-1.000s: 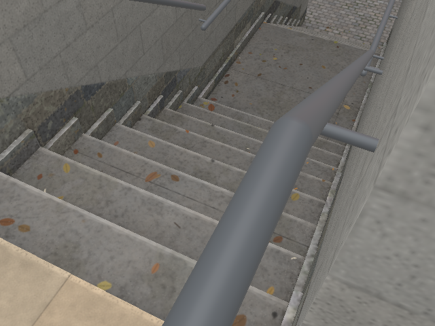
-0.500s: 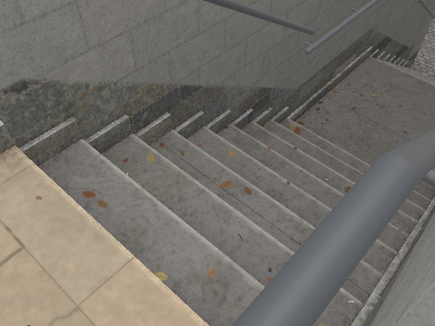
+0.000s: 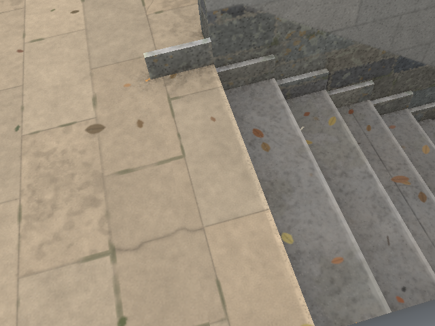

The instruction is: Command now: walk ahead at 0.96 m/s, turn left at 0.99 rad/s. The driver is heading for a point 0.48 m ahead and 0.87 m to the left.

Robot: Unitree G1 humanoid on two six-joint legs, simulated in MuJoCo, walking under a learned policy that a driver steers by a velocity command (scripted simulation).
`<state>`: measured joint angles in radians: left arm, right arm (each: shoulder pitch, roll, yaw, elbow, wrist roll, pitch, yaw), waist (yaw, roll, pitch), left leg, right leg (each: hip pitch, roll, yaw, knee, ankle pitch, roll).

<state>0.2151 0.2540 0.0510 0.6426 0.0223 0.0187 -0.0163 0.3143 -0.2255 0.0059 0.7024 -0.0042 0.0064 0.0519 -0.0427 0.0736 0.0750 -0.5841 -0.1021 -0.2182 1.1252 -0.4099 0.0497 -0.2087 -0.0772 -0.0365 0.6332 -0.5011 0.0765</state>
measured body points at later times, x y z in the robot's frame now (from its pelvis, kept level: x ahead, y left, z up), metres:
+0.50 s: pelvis +0.01 +0.03 +0.00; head +0.01 +0.03 +0.45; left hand +0.22 +0.30 -0.04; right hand +0.19 -0.26 -0.08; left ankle +0.00 +0.06 -0.72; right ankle -0.07 -0.14 -0.63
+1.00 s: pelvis +0.00 +0.05 +0.03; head +0.02 +0.09 +0.48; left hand +0.10 +0.42 +0.03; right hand +0.28 -0.09 -0.05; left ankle -0.01 +0.06 -0.72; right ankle +0.13 -0.03 -0.70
